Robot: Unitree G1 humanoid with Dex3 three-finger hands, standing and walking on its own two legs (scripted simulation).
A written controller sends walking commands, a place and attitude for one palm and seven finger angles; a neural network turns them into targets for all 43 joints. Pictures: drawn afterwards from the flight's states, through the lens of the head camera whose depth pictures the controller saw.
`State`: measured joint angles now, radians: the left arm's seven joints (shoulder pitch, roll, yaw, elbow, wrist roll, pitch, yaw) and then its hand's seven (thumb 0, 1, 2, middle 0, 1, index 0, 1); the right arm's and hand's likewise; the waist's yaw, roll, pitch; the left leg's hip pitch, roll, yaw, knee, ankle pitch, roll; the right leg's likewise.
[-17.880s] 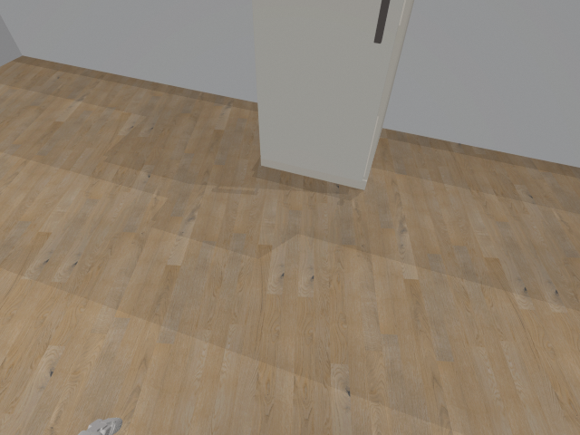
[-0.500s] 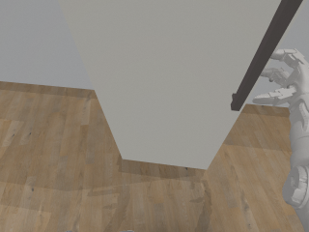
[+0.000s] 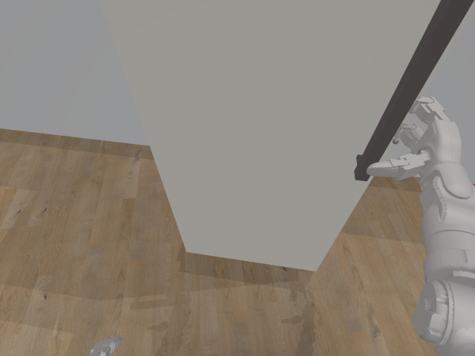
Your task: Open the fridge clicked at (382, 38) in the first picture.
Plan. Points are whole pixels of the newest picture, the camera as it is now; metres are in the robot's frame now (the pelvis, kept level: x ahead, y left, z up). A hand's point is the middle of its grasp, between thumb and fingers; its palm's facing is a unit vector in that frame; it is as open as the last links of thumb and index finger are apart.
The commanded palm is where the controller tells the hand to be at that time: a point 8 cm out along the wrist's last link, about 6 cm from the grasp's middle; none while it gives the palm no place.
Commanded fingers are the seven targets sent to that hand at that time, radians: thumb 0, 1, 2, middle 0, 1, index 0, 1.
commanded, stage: slide the fingers in behind the handle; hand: right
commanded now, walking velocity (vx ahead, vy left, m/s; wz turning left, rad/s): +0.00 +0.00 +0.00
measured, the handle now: (396, 99) +0.51 -0.19 +0.18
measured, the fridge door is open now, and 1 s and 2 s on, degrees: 0 0 0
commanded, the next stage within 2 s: grip the handle and tug to test in 1.26 s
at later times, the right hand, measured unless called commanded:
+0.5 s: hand (383, 138) +0.45 -0.17 +0.14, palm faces +0.04 +1.00 +0.01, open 13.9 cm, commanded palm +0.42 -0.22 +0.15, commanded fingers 0.00 0.50 -0.30 0.30 1.20 0.30 1.20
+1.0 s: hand (379, 139) +0.45 -0.16 +0.15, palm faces +0.04 +1.00 +0.01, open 14.0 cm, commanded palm +0.41 -0.22 +0.15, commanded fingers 0.00 0.50 -0.30 0.30 1.20 0.30 1.20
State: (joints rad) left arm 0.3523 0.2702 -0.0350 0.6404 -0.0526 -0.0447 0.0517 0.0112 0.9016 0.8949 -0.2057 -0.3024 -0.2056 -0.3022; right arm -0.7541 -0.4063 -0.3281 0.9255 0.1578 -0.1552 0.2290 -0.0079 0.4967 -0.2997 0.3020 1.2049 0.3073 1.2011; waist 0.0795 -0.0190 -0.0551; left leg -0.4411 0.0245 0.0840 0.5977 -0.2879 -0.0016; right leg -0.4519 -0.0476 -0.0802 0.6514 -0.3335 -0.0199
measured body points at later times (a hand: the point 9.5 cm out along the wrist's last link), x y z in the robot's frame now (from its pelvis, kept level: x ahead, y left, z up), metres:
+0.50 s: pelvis +0.00 +0.01 +0.00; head +0.04 +0.01 +0.45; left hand +0.08 +0.28 -0.11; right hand +0.44 -0.23 +0.15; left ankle +0.00 +0.12 -0.73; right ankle -0.01 -0.10 -0.73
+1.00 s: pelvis +0.00 +0.01 +0.00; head +0.03 +0.01 +0.45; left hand +0.08 +0.27 -0.11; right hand +0.44 -0.22 +0.15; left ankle +0.00 +0.12 -0.73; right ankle -0.01 -0.10 -0.73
